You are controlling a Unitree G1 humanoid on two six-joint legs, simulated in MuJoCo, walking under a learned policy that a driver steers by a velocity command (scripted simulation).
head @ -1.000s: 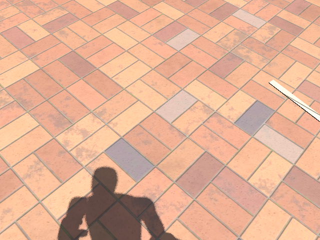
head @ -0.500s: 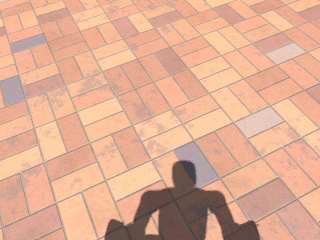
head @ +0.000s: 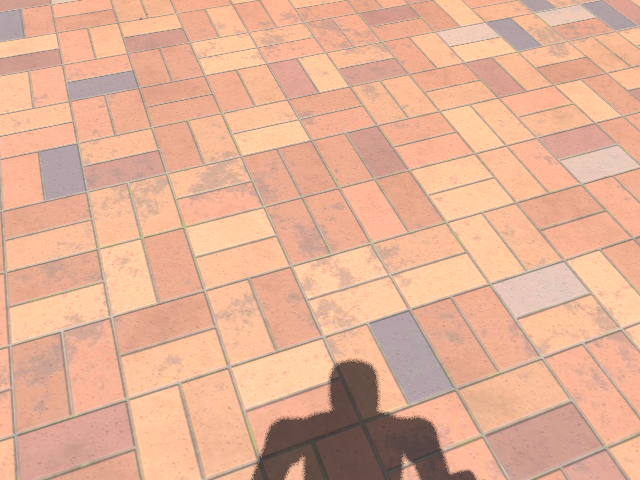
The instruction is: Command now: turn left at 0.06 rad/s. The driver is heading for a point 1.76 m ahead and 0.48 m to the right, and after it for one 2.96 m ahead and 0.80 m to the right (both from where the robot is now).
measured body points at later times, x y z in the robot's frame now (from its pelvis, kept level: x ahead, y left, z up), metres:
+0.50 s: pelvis +0.00 -0.01 +0.00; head +0.00 -0.01 +0.45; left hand +0.00 +0.23 -0.15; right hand +0.01 -0.27 -0.15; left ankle +0.00 +0.08 -0.73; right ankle -0.02 -0.12 -0.74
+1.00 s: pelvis +0.19 +0.02 +0.00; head +0.22 +0.03 +0.44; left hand +0.37 +0.24 -0.13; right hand +0.07 -0.19 -0.14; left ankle +0.04 +0.09 -0.74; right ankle +0.34 -0.08 -0.70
